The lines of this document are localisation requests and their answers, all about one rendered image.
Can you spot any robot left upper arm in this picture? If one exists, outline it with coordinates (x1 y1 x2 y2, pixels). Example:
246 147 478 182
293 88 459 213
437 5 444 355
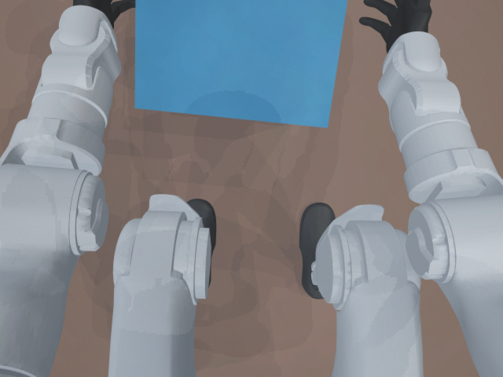
0 163 108 377

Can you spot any right robot forearm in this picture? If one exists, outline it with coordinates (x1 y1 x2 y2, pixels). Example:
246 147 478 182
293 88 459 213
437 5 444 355
378 31 503 204

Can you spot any robot left thigh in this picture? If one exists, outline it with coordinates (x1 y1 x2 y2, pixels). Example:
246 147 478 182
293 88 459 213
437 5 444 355
108 210 211 377

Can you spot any left robot hand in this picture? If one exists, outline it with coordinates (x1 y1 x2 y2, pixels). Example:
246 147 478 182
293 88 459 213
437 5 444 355
73 0 135 29

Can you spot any robot right upper arm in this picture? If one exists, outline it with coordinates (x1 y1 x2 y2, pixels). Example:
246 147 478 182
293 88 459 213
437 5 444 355
406 194 503 377

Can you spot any right robot hand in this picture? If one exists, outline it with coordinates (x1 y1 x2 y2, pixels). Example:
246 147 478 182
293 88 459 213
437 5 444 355
359 0 432 53

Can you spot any right robot shin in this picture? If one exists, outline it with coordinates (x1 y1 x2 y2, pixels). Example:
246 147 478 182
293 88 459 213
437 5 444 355
311 204 421 298

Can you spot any carton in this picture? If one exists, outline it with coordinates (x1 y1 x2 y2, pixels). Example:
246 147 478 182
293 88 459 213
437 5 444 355
135 0 347 128

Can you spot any left robot forearm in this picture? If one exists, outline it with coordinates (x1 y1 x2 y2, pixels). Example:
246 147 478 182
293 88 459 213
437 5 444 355
0 5 122 176

